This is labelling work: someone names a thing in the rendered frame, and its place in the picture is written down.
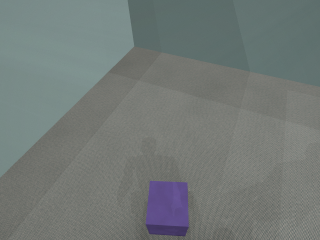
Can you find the carton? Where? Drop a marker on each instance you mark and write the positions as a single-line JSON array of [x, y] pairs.
[[167, 208]]

